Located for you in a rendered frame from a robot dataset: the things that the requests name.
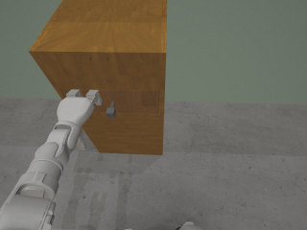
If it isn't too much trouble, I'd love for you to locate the right robot shin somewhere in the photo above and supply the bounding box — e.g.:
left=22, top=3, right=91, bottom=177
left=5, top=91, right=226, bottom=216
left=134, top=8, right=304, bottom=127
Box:
left=181, top=221, right=194, bottom=228

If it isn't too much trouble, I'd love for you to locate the robot left hand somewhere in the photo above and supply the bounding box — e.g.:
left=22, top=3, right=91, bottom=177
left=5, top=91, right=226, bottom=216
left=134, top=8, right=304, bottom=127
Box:
left=57, top=89, right=103, bottom=151

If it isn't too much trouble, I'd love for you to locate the drawer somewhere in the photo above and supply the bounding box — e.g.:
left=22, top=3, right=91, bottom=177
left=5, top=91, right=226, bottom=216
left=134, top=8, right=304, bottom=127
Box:
left=61, top=88, right=160, bottom=114

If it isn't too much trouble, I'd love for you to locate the cabinet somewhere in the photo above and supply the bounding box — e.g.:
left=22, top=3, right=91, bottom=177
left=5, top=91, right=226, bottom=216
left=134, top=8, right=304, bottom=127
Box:
left=29, top=0, right=168, bottom=155

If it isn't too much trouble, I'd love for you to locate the robot left forearm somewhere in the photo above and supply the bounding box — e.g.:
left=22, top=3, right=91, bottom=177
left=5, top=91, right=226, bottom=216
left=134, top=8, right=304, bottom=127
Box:
left=0, top=121, right=81, bottom=218

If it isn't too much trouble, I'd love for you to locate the handle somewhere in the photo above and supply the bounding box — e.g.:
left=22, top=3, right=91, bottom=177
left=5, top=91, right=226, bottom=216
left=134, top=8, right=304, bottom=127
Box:
left=106, top=102, right=116, bottom=118

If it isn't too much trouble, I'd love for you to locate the left robot upper arm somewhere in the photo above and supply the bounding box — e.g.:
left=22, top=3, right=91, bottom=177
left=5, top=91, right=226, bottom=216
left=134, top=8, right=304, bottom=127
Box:
left=0, top=194, right=57, bottom=230

